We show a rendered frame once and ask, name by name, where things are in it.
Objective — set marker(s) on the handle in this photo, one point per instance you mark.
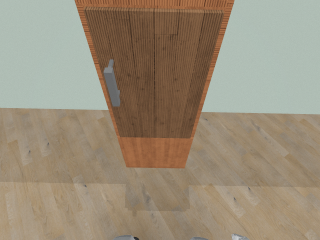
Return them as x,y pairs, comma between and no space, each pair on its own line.
111,84

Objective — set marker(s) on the cupboard door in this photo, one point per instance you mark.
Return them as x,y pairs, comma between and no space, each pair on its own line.
161,57

